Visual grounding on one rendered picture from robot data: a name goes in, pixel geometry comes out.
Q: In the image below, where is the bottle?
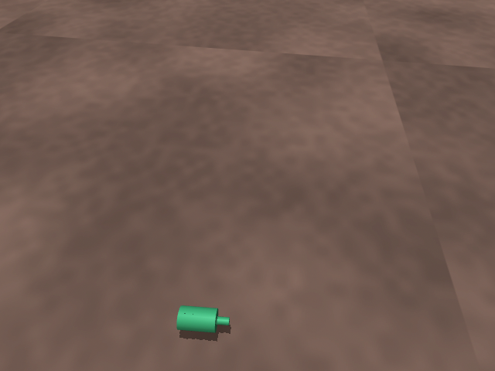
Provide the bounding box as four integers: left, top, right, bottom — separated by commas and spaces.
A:
176, 305, 230, 333

